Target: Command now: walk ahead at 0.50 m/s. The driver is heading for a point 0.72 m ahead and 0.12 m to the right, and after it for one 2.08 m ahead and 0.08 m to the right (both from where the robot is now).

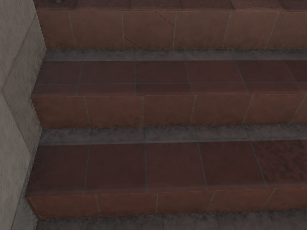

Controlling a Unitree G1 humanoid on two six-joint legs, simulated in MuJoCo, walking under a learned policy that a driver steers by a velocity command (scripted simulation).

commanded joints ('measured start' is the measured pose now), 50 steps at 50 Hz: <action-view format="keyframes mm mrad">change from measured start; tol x32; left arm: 1 97 -85 -32 -32 -7 13 -4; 17 -468 -97 -79 -347 49 111 -44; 25 289 152 20 -36 50 54 35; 32 -113 -59 -24 -19 68 1 4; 50 352 81 -12 117 -20 -52 -31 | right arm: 1 -152 25 18 -82 -23 -50 8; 21 311 -114 -6 -1 -6 -121 39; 43 -487 33 47 -364 39 41 -1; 50 -201 -54 -1 -287 59 41 -9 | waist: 1 135 54 42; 22 132 82 -280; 43 47 -20 120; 50 -25 11 -269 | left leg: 1 51 156 -223 -482 45 53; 13 307 324 -246 -793 70 208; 20 696 292 -49 -452 1594 146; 22 219 167 -138 -185 1343 72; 24 -179 -2 -254 568 340 9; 26 -406 -52 -458 1213 389 55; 36 -842 9 -287 1467 203 153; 41 -889 125 -141 985 341 110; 50 260 96 -258 190 260 162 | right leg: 1 -194 -78 -95 74 -51 13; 8 -704 -158 -146 230 -211 -45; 20 298 -12 -447 -779 -485 99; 23 959 -153 129 -1122 -428 -59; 26 695 -286 438 -1461 -655 -9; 32 513 -197 -157 -1512 -327 133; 39 952 -260 -164 -1585 -36 58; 44 660 -268 -299 -1792 67 38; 48 959 -295 -294 -1539 1012 19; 50 728 -196 -282 -1309 799 142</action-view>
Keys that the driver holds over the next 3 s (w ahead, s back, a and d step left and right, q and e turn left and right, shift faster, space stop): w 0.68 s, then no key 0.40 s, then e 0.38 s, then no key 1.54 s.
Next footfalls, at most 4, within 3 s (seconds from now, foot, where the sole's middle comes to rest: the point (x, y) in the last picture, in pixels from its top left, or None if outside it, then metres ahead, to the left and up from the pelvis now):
0.38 right None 0.36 -0.15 -0.56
0.96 left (137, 160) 0.64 0.06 -0.39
1.48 right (205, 170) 0.60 -0.18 -0.39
1.78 left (134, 161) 0.64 0.07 -0.39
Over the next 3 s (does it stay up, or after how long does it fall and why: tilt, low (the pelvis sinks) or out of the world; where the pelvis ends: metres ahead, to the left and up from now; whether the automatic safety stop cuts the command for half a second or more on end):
stays up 0.60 -0.05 0.39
